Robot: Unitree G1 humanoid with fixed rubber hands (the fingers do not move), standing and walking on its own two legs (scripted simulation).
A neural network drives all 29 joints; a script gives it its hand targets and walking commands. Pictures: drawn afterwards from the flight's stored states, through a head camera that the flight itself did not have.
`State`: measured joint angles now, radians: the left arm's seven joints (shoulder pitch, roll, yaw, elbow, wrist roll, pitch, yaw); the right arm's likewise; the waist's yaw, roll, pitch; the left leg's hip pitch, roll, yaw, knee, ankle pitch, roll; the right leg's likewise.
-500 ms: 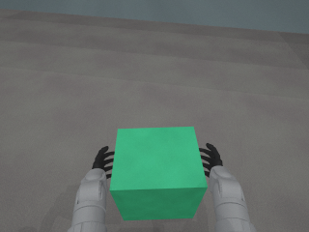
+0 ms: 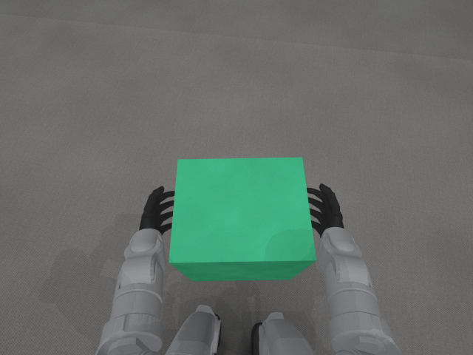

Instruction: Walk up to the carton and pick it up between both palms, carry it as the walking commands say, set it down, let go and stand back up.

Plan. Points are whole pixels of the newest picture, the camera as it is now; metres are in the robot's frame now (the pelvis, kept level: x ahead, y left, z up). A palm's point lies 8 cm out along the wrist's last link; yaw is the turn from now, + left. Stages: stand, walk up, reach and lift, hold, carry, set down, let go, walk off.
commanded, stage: set down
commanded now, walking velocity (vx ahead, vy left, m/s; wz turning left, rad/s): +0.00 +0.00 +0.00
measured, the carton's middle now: (240, 226) +0.36 +0.02 -0.14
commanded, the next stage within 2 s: none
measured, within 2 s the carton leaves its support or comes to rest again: neither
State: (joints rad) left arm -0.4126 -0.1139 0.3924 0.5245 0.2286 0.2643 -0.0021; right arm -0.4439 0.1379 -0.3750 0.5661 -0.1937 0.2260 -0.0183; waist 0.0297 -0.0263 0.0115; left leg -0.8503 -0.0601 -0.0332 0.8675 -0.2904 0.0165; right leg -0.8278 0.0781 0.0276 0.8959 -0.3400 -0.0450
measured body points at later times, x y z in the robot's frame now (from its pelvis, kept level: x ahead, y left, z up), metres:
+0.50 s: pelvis -0.01 +0.00 -0.07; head +0.16 +0.02 +0.34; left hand +0.36 +0.18 -0.16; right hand +0.38 -0.14 -0.14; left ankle +0.07 +0.11 -0.69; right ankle +0.05 -0.09 -0.69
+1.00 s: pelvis -0.03 +0.01 -0.15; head +0.19 +0.02 +0.24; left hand +0.38 +0.19 -0.25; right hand +0.40 -0.14 -0.24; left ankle +0.07 +0.11 -0.69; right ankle +0.05 -0.09 -0.69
